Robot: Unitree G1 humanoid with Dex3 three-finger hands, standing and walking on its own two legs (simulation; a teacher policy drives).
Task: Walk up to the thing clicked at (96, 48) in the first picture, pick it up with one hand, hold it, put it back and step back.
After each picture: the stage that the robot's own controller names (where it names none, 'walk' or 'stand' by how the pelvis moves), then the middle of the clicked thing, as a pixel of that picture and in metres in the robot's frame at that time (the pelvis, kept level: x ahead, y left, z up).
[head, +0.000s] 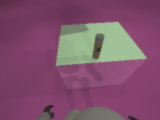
stand; (97, 47) +0.61 -0.01 +0.01
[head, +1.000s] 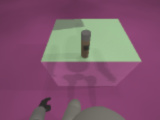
walk; (85, 45) +0.56 +0.10 +0.05
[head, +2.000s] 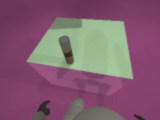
stand; (67, 52) +0.45 +0.23 +0.05
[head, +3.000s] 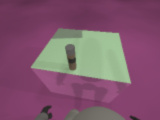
stand; (71, 58) +0.46 +0.20 +0.02
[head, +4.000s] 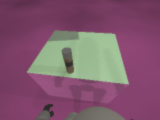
stand; (68, 62) +0.43 +0.21 +0.01
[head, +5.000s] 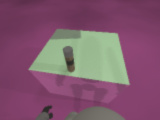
stand; (69, 60) +0.44 +0.20 +0.01
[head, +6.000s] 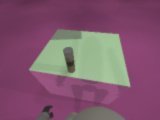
stand; (70, 61) +0.44 +0.20 +0.01
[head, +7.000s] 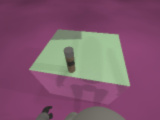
stand; (70, 61) +0.44 +0.20 +0.01
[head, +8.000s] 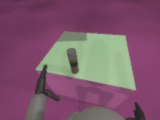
rise first; (73, 62) +0.43 +0.20 +0.01
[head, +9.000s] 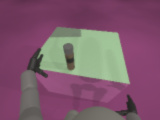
go down; (69, 58) +0.46 +0.18 +0.03
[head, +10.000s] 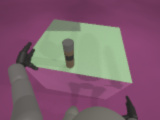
go down; (69, 55) +0.45 +0.18 +0.05
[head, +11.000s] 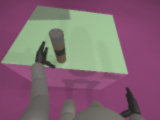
close in; (59, 49) +0.45 +0.19 +0.08
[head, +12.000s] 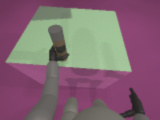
close; (60, 46) +0.46 +0.20 +0.10
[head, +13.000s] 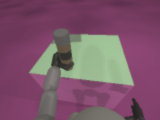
lift; (65, 53) +0.33 +0.16 +0.24
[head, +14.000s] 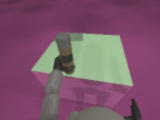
hold; (66, 56) +0.33 +0.17 +0.20
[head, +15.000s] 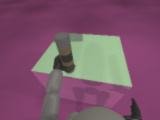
hold; (66, 55) +0.33 +0.17 +0.21
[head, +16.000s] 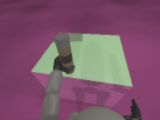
hold; (66, 56) +0.33 +0.17 +0.20
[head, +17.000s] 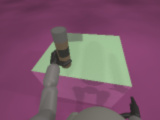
crouch; (63, 50) +0.35 +0.19 +0.22
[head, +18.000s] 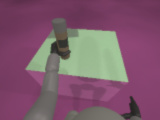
lower; (62, 41) +0.44 +0.20 +0.21
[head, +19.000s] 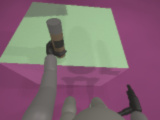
lower; (58, 41) +0.49 +0.19 +0.10
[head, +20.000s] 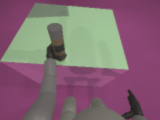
lower; (58, 45) +0.46 +0.19 +0.10
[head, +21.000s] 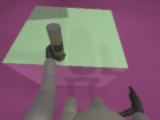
lower; (57, 45) +0.47 +0.20 +0.10
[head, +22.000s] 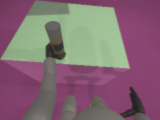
lower; (57, 44) +0.47 +0.20 +0.10
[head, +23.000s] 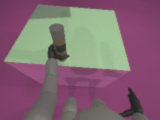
open; (60, 45) +0.47 +0.19 +0.10
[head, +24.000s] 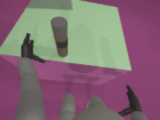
rise; (61, 41) +0.47 +0.18 +0.10
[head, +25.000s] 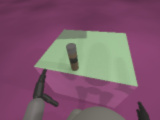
sink last; (73, 58) +0.45 +0.20 +0.06
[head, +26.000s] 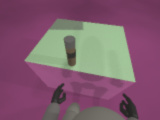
stand; (71, 53) +0.45 +0.19 +0.07
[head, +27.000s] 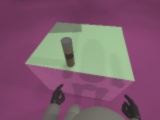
stand; (68, 54) +0.45 +0.20 +0.08
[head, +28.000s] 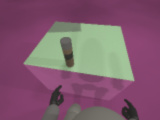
stand; (68, 54) +0.45 +0.20 +0.08
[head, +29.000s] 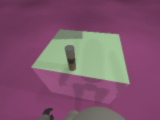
stand; (71, 59) +0.46 +0.20 +0.02
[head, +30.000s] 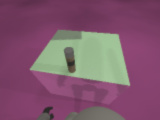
stand; (70, 61) +0.44 +0.20 +0.01
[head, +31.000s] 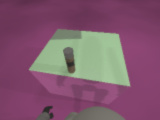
stand; (70, 61) +0.43 +0.20 +0.01
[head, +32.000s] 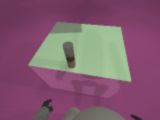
walk; (70, 56) +0.45 +0.20 +0.02
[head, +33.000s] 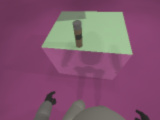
walk; (78, 35) +0.67 +0.18 +0.03
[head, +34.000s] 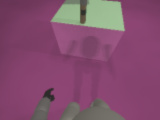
walk; (83, 11) +1.04 +0.17 +0.04
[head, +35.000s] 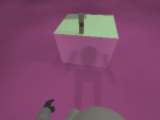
stand; (81, 24) +1.07 +0.20 +0.03
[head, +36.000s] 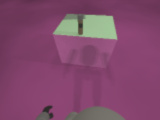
stand; (80, 25) +1.06 +0.21 +0.01
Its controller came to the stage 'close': yes
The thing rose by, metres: 0.21
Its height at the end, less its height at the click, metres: +0.00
